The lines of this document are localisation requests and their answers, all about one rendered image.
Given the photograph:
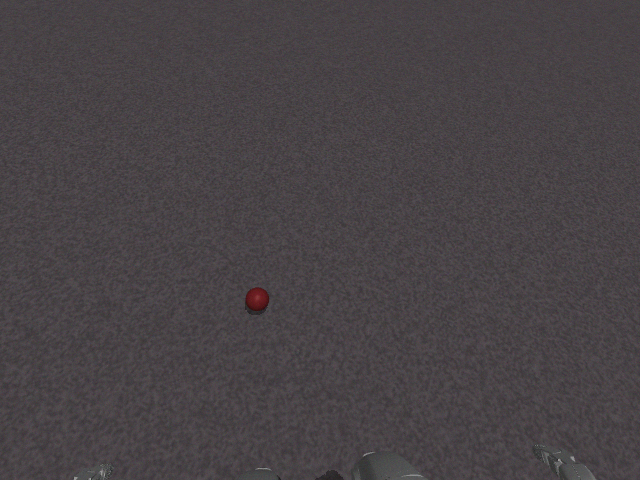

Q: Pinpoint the left robot hand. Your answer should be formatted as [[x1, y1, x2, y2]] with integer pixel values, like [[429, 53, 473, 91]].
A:
[[74, 463, 113, 480]]

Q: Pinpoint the right robot hand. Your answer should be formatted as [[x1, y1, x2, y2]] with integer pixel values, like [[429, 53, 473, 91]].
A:
[[532, 444, 596, 480]]

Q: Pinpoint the ball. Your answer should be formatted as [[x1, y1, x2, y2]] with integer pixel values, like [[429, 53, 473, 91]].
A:
[[246, 287, 269, 311]]

